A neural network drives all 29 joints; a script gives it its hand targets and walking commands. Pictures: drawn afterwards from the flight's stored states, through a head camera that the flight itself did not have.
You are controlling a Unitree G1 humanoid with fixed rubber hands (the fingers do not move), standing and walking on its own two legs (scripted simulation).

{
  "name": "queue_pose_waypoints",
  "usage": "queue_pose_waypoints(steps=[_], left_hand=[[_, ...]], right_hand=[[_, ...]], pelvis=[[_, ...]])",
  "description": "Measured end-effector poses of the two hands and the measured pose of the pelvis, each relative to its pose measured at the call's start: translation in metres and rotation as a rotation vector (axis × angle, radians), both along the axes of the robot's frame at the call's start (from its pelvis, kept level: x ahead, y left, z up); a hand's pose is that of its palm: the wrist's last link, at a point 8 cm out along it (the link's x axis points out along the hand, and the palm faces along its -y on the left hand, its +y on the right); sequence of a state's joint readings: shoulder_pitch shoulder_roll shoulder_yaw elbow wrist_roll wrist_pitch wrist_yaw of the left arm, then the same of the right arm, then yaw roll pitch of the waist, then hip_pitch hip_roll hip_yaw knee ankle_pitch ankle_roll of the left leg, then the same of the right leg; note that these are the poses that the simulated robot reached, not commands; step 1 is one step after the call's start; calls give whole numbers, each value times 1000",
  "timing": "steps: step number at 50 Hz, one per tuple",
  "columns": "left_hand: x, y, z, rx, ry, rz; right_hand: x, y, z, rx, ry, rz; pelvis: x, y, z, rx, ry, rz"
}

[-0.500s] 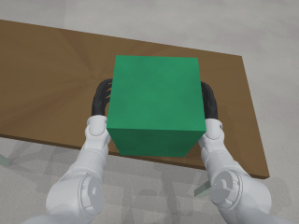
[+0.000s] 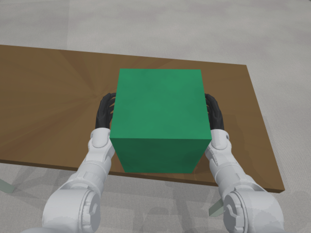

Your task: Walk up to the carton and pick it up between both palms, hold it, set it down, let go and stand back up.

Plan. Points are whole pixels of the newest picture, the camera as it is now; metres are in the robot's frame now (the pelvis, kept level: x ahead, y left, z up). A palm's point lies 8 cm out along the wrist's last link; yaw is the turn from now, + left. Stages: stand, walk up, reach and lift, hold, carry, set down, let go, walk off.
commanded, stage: reach and lift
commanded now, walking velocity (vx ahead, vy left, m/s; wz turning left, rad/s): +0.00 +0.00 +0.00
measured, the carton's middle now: (159, 125) +0.41 +0.01 +0.02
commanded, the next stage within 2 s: hold in 1.76 s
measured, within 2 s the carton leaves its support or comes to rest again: neither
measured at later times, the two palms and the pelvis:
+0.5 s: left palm (90, 92) +0.38 +0.17 +0.17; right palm (229, 101) +0.38 -0.13 +0.17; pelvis -0.02 +0.00 +0.01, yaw +1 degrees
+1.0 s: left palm (87, 91) +0.36 +0.16 +0.19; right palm (233, 110) +0.35 -0.14 +0.17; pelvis -0.02 +0.02 +0.01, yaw +1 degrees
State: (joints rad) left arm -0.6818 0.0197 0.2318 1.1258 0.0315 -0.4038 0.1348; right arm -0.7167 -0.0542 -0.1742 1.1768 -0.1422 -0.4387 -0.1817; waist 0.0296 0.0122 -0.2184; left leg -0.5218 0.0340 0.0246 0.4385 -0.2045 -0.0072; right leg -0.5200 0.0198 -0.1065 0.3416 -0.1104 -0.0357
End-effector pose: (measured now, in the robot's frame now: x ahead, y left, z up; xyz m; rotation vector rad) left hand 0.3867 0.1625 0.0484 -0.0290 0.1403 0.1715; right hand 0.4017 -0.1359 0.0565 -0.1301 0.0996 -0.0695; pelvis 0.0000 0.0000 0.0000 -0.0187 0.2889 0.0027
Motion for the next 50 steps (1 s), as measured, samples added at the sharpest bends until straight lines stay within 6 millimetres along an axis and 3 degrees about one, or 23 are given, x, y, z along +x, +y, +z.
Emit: queue_pose_waypoints(steps=[17,24,28,37,50], left_hand=[[0,4,97,43,-17,-30],[-7,4,124,49,-6,-47],[-12,4,128,48,-2,-58],[-24,4,127,73,31,-77],[-26,1,146,100,30,-76]], right_hand=[[-10,3,86,86,-6,-47],[-20,3,114,92,3,-62],[-29,3,117,95,5,-72],[-46,4,100,123,37,-88],[-48,1,115,149,32,-92]], pelvis=[[-11,3,8,8,-223,16],[-16,4,10,10,-324,19],[-18,7,10,12,-365,19],[-23,15,9,8,-391,22],[-24,19,9,5,-394,21]])
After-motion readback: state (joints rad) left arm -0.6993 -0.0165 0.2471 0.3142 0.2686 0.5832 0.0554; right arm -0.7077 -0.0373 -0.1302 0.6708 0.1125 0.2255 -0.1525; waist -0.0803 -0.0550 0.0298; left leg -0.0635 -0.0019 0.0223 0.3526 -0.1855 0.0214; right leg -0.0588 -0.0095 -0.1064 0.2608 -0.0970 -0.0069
